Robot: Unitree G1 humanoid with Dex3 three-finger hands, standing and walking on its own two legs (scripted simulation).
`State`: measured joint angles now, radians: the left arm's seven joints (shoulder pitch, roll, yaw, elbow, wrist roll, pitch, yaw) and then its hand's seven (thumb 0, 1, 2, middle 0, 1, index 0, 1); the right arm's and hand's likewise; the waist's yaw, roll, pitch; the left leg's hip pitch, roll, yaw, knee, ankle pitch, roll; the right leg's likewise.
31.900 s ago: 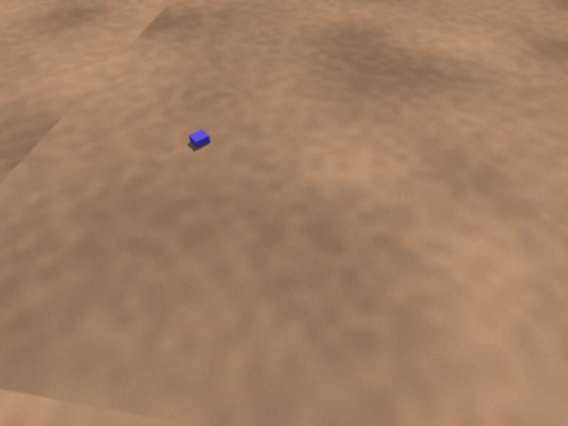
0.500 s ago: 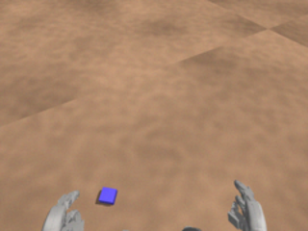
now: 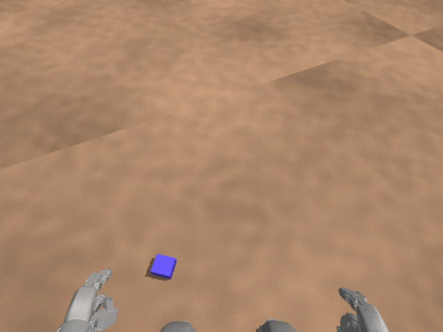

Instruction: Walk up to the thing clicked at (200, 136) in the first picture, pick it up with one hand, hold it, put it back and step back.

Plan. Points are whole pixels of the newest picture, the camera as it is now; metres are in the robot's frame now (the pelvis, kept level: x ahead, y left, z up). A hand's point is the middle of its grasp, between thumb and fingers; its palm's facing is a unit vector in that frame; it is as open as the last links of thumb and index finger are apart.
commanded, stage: stand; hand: left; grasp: from above
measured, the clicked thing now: (163, 266) +0.44 +0.25 -0.71
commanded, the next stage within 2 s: none
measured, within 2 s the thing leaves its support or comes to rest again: neither
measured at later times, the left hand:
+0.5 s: hand out of the picture +0.04 +0.24 -0.12, palm faces +0.06 -0.94 -0.32, open 7.4 cm
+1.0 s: hand out of the picture +0.05 +0.23 -0.11, palm faces +0.05 -0.94 -0.34, open 7.4 cm
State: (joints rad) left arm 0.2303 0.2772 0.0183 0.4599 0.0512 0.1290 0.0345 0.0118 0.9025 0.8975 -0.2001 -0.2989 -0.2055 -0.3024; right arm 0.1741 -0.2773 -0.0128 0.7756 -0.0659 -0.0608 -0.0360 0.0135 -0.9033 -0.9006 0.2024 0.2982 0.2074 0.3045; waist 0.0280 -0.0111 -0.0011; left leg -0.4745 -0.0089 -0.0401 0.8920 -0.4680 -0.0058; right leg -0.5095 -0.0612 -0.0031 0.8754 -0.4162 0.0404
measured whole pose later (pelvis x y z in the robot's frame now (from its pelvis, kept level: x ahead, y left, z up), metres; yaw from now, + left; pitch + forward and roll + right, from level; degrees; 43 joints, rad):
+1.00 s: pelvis +0.00 -0.01 +0.05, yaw +1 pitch -5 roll +0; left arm 0.15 0.30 0.04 1.15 0.03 0.00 0.03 0.01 0.90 0.90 -0.20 -0.30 -0.20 -0.30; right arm 0.16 -0.31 -0.04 1.12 -0.02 0.01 -0.02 0.01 -0.91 -0.90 0.20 0.30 0.20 0.30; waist 0.02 0.01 0.06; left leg -0.09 0.01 -0.06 0.38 -0.22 -0.02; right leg -0.12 -0.05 -0.04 0.37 -0.18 0.03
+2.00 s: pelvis +0.02 -0.02 +0.05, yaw +0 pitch -2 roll +0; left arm 0.09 0.32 0.03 1.15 0.02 0.00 0.01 0.01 0.90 0.90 -0.20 -0.30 -0.21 -0.30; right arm 0.12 -0.34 -0.02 1.13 -0.01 0.00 -0.01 0.01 -0.91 -0.90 0.20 0.30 0.20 0.30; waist 0.01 0.01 0.06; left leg -0.07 0.04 -0.05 0.33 -0.22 -0.05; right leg -0.12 -0.02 -0.04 0.36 -0.20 0.01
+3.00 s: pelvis -0.11 +0.04 +0.03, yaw -4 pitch -2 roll -1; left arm 0.12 0.39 0.08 0.90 0.01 0.07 0.02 0.01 0.91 0.90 -0.20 -0.30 -0.20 -0.30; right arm 0.11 -0.34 -0.05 0.86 -0.02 0.02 -0.02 0.01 -0.90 -0.90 0.20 0.30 0.21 0.30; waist -0.01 -0.03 0.21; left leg -0.34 0.00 0.06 0.59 -0.22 0.06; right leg -0.33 0.07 0.12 0.98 -0.53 0.02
